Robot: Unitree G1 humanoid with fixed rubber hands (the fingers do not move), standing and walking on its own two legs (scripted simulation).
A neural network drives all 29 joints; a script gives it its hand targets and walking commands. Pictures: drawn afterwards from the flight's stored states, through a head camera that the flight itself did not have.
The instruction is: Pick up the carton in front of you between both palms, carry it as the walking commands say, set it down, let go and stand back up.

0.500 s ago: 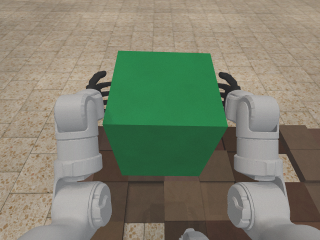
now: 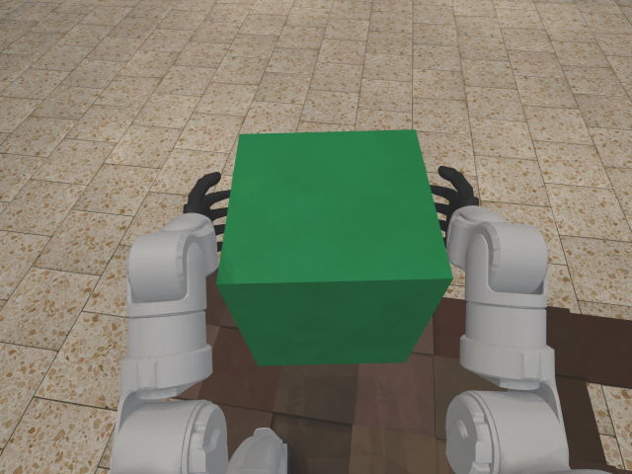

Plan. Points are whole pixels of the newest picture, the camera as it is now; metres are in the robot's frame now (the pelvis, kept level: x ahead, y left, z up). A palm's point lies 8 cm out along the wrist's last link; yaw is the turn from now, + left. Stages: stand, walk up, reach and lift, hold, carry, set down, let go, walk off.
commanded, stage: carry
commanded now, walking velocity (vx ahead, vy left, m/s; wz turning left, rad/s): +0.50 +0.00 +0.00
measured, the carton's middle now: (329, 258) +0.37 +0.01 +0.05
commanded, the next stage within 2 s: none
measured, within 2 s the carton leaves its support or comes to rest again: neither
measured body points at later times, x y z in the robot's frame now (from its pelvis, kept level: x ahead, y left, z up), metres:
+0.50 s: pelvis +0.32 +0.05 -0.04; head +0.34 +0.07 +0.41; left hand +0.70 +0.21 +0.12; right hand +0.70 -0.10 +0.12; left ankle +0.18 +0.11 -0.77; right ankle +0.49 -0.05 -0.68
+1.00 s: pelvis +0.63 +0.08 +0.00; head +0.63 +0.09 +0.45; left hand +1.00 +0.25 +0.17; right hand +1.02 -0.05 +0.18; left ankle +0.73 +0.19 -0.72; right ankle +0.54 -0.01 -0.72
